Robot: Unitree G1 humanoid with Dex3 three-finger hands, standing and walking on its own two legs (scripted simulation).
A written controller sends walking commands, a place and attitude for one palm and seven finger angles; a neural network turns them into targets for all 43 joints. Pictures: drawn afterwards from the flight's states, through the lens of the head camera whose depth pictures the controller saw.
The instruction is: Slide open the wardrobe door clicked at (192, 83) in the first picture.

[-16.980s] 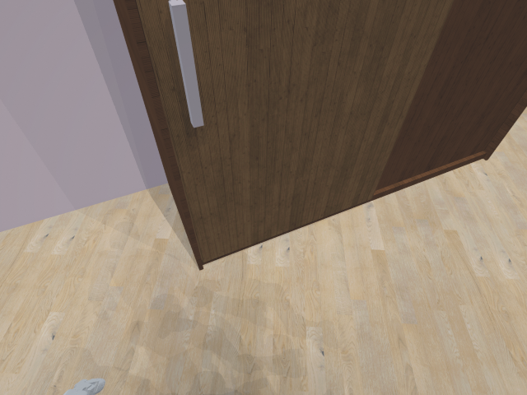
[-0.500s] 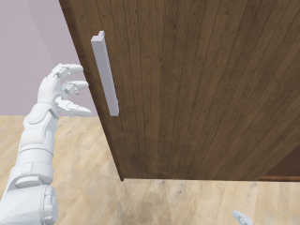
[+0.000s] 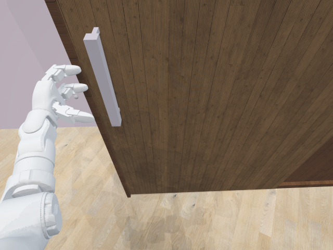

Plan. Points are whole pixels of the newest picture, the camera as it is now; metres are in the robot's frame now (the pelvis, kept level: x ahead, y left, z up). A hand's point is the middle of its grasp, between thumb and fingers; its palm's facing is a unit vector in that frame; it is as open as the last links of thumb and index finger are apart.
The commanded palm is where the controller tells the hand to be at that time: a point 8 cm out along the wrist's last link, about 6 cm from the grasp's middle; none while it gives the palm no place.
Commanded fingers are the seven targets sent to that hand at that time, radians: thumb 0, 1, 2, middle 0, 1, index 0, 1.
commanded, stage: move the hooked fingers beside the handle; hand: left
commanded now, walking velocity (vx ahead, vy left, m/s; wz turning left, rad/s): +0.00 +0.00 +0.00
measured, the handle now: (107, 83) +0.49 +0.15 +0.14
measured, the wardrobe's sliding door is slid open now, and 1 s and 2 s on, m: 0.00 0.00 0.00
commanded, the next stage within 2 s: feel for the door with the fingertips in 0.48 s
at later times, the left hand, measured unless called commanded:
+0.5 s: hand (74, 97) +0.43 +0.22 +0.15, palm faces +0.05 -1.00 +0.02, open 14.0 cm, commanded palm +0.40 +0.27 +0.15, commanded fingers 0.00 -0.50 0.30 -0.30 -1.20 -0.30 -1.20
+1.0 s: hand (95, 96) +0.43 +0.17 +0.15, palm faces +0.03 -1.00 +0.02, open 14.0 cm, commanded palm +0.40 +0.23 +0.15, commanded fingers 0.00 -0.50 0.30 -0.30 -1.20 -0.30 -1.20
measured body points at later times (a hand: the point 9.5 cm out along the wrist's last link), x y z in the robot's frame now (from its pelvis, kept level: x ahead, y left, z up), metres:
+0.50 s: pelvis +0.00 +0.01 +0.00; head +0.03 +0.01 +0.45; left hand +0.42 +0.27 +0.15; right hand +0.11 -0.24 -0.11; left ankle +0.01 +0.11 -0.73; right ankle +0.00 -0.11 -0.73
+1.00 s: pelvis +0.00 +0.00 +0.00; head +0.02 +0.00 +0.45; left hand +0.42 +0.22 +0.15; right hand +0.10 -0.25 -0.11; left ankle +0.01 +0.11 -0.73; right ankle +0.00 -0.11 -0.73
